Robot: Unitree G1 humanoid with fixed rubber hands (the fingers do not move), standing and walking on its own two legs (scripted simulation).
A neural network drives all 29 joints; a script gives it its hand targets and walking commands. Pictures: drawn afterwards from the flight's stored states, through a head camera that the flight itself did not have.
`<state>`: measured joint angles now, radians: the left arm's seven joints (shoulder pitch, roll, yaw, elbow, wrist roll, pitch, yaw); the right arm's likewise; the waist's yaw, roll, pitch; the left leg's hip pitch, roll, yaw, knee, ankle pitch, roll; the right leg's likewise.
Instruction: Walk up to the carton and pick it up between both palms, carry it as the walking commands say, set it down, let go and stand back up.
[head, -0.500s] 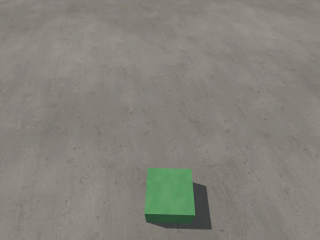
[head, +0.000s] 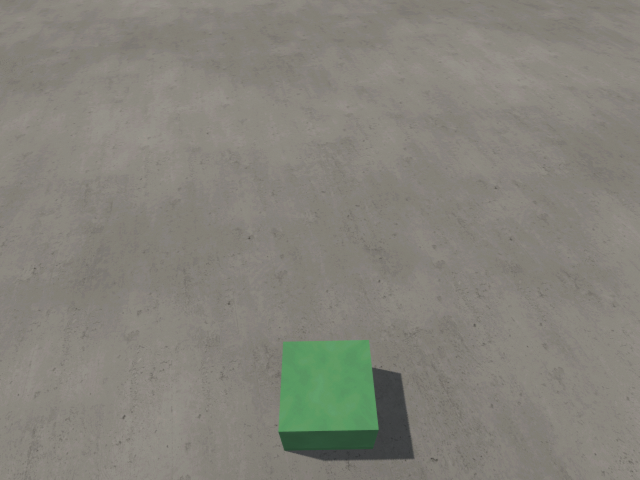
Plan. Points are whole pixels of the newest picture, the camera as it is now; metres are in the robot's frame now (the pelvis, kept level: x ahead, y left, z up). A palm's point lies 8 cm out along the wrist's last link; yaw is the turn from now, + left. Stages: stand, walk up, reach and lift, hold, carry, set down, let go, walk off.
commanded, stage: walk up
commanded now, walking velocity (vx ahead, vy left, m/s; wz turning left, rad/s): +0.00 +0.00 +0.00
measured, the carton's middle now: (327, 394) +0.49 +0.02 -0.69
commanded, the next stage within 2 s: none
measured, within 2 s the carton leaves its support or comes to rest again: neither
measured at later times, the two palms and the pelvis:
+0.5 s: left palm out of the picture -0.04 +0.22 -0.14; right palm out of the picture -0.05 -0.24 -0.15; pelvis -0.03 -0.01 +0.00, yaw +0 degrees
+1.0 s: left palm out of the picture -0.07 +0.24 -0.13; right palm out of the picture -0.04 -0.24 -0.14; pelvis -0.02 +0.00 +0.00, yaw +1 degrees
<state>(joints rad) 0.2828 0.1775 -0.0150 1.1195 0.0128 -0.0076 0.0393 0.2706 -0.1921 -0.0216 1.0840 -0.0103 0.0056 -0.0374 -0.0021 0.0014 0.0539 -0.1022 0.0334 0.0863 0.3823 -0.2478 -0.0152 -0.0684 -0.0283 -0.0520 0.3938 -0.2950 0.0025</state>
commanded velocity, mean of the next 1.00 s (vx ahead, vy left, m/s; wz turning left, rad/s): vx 0.05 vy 0.02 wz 0.00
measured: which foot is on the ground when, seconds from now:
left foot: down 0.00-0.92, up 0.94-1.00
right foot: down 0.00-1.00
